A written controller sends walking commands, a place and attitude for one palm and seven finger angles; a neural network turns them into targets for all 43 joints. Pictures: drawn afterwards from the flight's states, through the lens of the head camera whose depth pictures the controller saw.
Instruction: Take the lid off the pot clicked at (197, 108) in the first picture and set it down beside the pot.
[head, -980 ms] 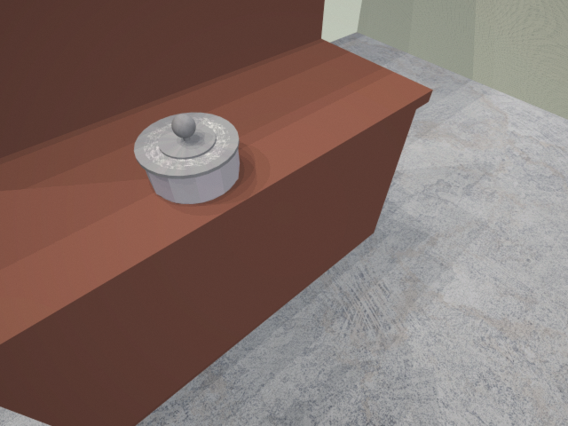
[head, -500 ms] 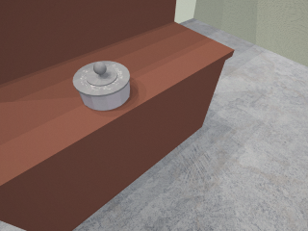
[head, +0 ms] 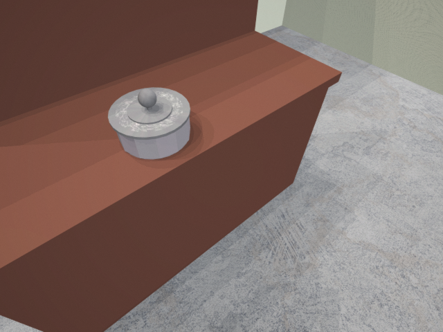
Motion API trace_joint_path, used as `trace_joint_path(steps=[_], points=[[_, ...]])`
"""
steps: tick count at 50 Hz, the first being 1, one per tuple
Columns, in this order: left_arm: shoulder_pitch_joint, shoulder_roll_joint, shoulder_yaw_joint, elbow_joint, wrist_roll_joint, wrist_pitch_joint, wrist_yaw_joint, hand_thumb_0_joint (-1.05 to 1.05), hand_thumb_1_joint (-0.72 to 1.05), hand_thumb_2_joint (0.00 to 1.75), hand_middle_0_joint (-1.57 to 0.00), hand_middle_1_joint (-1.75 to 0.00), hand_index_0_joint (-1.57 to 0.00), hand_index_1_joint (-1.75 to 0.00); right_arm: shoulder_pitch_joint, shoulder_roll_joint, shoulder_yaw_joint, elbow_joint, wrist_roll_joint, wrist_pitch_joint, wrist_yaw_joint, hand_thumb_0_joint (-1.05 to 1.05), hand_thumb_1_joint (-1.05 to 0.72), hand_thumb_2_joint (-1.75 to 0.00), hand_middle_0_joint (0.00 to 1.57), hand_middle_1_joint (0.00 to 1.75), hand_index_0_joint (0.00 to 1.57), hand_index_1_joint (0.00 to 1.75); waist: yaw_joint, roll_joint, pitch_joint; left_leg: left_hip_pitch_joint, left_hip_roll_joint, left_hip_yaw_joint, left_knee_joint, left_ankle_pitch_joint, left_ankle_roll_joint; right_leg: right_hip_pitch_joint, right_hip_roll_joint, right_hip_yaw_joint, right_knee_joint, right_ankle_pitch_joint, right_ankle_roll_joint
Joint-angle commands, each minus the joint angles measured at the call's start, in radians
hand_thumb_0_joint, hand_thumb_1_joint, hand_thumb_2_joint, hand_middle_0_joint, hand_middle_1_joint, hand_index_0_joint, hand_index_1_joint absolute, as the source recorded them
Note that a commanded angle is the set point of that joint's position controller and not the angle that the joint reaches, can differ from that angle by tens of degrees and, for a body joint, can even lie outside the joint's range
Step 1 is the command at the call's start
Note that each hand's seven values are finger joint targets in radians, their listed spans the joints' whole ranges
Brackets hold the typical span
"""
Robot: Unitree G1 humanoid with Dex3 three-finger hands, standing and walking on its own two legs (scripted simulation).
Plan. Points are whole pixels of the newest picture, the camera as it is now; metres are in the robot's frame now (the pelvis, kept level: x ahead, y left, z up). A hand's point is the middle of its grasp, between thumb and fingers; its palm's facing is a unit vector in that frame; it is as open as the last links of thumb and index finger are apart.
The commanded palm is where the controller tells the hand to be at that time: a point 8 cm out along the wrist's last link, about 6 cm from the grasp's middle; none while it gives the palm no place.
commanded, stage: look at it before walking up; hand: left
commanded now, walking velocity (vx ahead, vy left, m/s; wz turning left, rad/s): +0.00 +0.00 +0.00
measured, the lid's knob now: (147, 98) +0.62 +0.23 +0.08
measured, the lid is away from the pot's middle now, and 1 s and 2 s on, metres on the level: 0.00 0.00 0.00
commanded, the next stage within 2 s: walk to a spot facing it in 0.06 s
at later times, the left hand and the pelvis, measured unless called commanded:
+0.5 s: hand out of the picture +0.03 +0.17 -0.18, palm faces -0.09 -0.96 -0.26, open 7.4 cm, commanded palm none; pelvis -0.01 -0.03 -0.02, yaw -9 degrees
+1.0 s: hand (146, 321) +0.17 +0.17 -0.18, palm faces -0.34 -0.91 -0.25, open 7.4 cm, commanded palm none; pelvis +0.03 -0.01 -0.01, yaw -25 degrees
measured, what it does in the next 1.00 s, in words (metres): steps on the spot, turning right: left foot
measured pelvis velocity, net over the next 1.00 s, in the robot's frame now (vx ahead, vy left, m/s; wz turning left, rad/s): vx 0.03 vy -0.01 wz -0.44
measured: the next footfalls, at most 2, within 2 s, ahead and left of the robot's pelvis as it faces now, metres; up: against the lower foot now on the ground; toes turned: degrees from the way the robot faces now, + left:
left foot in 0.94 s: +0.10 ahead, +0.10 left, +0.00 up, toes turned -25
right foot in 1.28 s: +0.02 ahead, -0.17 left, +0.00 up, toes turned -40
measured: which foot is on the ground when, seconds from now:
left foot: down 0.00-0.50, up 0.52-0.92, down 0.94-1.00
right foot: down 0.00-0.94, up 0.96-1.00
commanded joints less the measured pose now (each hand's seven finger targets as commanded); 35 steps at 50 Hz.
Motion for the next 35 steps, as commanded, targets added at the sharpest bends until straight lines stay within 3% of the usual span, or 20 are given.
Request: trace_joint_path(steps=[1,8,12,15,17,19,20,21,22,23,24,25,26,27,28,29,31,35], points=[[0.073,0.098,0.017,-0.022,0.000,-0.010,0.009,0.00,0.90,0.90,-0.20,-0.30,-0.20,-0.30,0.070,-0.100,-0.021,-0.021,0.003,-0.016,-0.005,0.00,-0.90,-0.90,0.20,0.30,0.20,0.30,-0.004,0.002,0.020,0.020,0.103,-0.071,-0.060,0.319,0.033,-0.042,-0.081,0.048,-0.062,0.287,-0.028],[0.073,0.095,0.014,-0.017,-0.001,-0.009,0.009,0.00,0.90,0.90,-0.20,-0.30,-0.20,-0.30,0.067,-0.097,-0.020,-0.017,0.003,-0.015,-0.005,0.00,-0.90,-0.90,0.20,0.30,0.20,0.30,-0.004,0.005,0.037,0.008,0.100,-0.074,-0.066,0.302,0.031,-0.047,-0.083,0.048,-0.067,0.275,-0.028],[0.050,0.117,0.037,-0.048,-0.001,0.010,0.002,0.00,0.90,0.90,-0.20,-0.30,-0.20,-0.30,0.066,-0.130,-0.042,-0.037,-0.001,-0.001,-0.014,0.00,-0.90,-0.90,0.20,0.30,0.20,0.30,-0.012,0.030,0.023,0.054,0.133,-0.049,-0.019,0.304,0.032,-0.122,-0.060,0.078,-0.001,0.277,-0.038],[0.029,0.120,0.053,-0.088,0.001,0.026,-0.010,0.00,0.90,0.90,-0.20,-0.30,-0.20,-0.30,0.060,-0.159,-0.063,-0.074,-0.006,0.010,-0.016,0.00,-0.90,-0.90,0.20,0.30,0.20,0.30,-0.015,0.076,0.041,0.047,0.187,-0.075,-0.037,0.243,0.058,-0.206,-0.016,0.076,0.087,0.175,-0.038],[0.019,0.110,0.061,-0.116,0.003,0.034,-0.019,0.00,0.90,0.90,-0.20,-0.30,-0.20,-0.30,0.055,-0.187,-0.077,-0.105,-0.008,0.012,-0.017,0.00,-0.90,-0.90,0.20,0.30,0.20,0.30,-0.015,0.146,0.046,0.053,0.262,-0.131,-0.082,0.225,0.105,-0.274,0.022,0.043,0.195,0.015,-0.025],[-0.002,0.100,0.068,-0.146,0.006,0.041,-0.026,0.00,0.90,0.90,-0.20,-0.30,-0.20,-0.30,0.048,-0.195,-0.085,-0.129,-0.013,0.010,-0.014,0.00,-0.90,-0.90,0.20,0.30,0.20,0.30,-0.020,0.182,0.070,0.004,0.339,-0.152,-0.120,0.267,0.163,-0.306,0.011,0.003,0.350,-0.170,-0.015],[0.007,0.095,0.070,-0.155,0.005,0.042,-0.030,0.00,0.90,0.90,-0.20,-0.30,-0.20,-0.30,0.025,-0.199,-0.085,-0.144,-0.016,0.010,-0.012,0.00,-0.90,-0.90,0.20,0.30,0.20,0.30,-0.008,0.183,0.062,-0.015,0.350,-0.125,-0.110,0.288,0.168,-0.288,-0.010,-0.001,0.351,-0.193,-0.018],[0.018,0.093,0.073,-0.161,0.007,0.040,-0.035,0.00,0.90,0.90,-0.20,-0.30,-0.20,-0.30,0.010,-0.200,-0.086,-0.159,-0.016,0.010,-0.010,0.00,-0.90,-0.90,0.20,0.30,0.20,0.30,0.002,0.147,0.044,-0.027,0.340,-0.093,-0.074,0.315,0.158,-0.245,-0.012,-0.013,0.316,-0.171,-0.020],[0.063,0.091,0.075,-0.155,0.007,0.037,-0.040,0.00,0.90,0.90,-0.20,-0.30,-0.20,-0.30,-0.020,-0.214,-0.089,-0.172,-0.018,0.011,-0.009,0.00,-0.90,-0.90,0.20,0.30,0.20,0.30,0.031,0.133,0.023,-0.050,0.318,-0.038,-0.005,0.316,0.127,-0.179,-0.015,-0.020,0.228,-0.095,-0.023],[0.121,0.113,0.081,-0.141,0.010,0.031,-0.041,0.00,0.90,0.90,-0.20,-0.30,-0.20,-0.30,-0.042,-0.213,-0.090,-0.183,-0.014,0.013,-0.006,0.00,-0.90,-0.90,0.20,0.30,0.20,0.30,0.063,0.063,0.004,-0.106,0.258,0.029,0.134,0.255,0.077,-0.080,-0.015,0.005,0.079,0.054,-0.032],[0.171,0.207,0.099,-0.132,0.019,0.017,-0.031,0.00,0.90,0.90,-0.20,-0.30,-0.20,-0.30,-0.041,-0.161,-0.084,-0.211,-0.006,0.018,-0.001,0.00,-0.90,-0.90,0.20,0.30,0.20,0.30,0.074,-0.225,-0.017,-0.287,0.114,0.148,0.392,-0.004,-0.002,0.049,-0.186,0.291,-0.073,0.300,-0.089],[0.208,0.252,0.103,-0.128,0.002,0.017,-0.020,0.00,0.90,0.90,-0.20,-0.30,-0.20,-0.30,-0.099,-0.137,-0.076,-0.252,-0.007,0.024,0.002,0.00,-0.90,-0.90,0.20,0.30,0.20,0.30,0.089,-0.314,-0.013,-0.400,0.038,0.098,0.570,-0.303,-0.033,0.062,-0.307,0.468,-0.141,0.522,-0.175],[0.200,0.234,0.099,-0.136,-0.003,0.020,-0.009,0.00,0.90,0.90,-0.20,-0.30,-0.20,-0.30,-0.129,-0.143,-0.075,-0.260,-0.006,0.032,-0.003,0.00,-0.90,-0.90,0.20,0.30,0.20,0.30,0.086,-0.260,-0.014,-0.419,0.060,0.006,0.656,-0.286,-0.027,0.050,-0.294,0.471,-0.138,0.543,-0.199],[0.144,0.214,0.095,-0.153,-0.002,0.021,-0.006,0.00,0.90,0.90,-0.20,-0.30,-0.20,-0.30,-0.140,-0.149,-0.076,-0.261,-0.004,0.029,-0.001,0.00,-0.90,-0.90,0.20,0.30,0.20,0.30,0.059,-0.176,0.017,-0.446,0.077,-0.023,0.698,-0.234,-0.030,0.041,-0.274,0.445,-0.113,0.538,-0.233],[0.100,0.206,0.091,-0.177,-0.001,0.020,-0.006,0.00,0.90,0.90,-0.20,-0.30,-0.20,-0.30,-0.147,-0.147,-0.076,-0.261,-0.007,0.028,0.004,0.00,-0.90,-0.90,0.20,0.30,0.20,0.30,0.044,-0.097,0.027,-0.436,0.088,-0.027,0.700,-0.190,-0.037,0.008,-0.252,0.410,-0.102,0.507,-0.245],[0.080,0.209,0.091,-0.194,0.000,0.016,-0.008,0.00,0.90,0.90,-0.20,-0.30,-0.20,-0.30,-0.144,-0.144,-0.074,-0.264,-0.010,0.027,0.008,0.00,-0.90,-0.90,0.20,0.30,0.20,0.30,0.036,-0.060,0.004,-0.412,0.084,-0.022,0.674,-0.163,-0.045,0.003,-0.233,0.381,-0.096,0.517,-0.240],[0.061,0.225,0.095,-0.213,0.003,0.014,-0.010,0.00,0.90,0.90,-0.20,-0.30,-0.20,-0.30,-0.133,-0.133,-0.074,-0.269,-0.008,0.030,0.013,0.00,-0.90,-0.90,0.20,0.30,0.20,0.30,0.026,-0.070,-0.039,-0.368,0.070,-0.008,0.597,-0.134,-0.055,0.013,-0.199,0.343,-0.089,0.514,-0.221],[0.068,0.245,0.102,-0.233,0.003,0.020,-0.019,0.00,0.90,0.90,-0.20,-0.30,-0.20,-0.30,-0.182,-0.146,-0.076,-0.309,-0.003,0.037,0.012,0.00,-0.90,-0.90,0.20,0.30,0.20,0.30,0.037,-0.106,-0.022,-0.356,0.043,-0.009,0.516,-0.098,-0.065,-0.004,-0.173,0.380,-0.108,0.479,-0.209]])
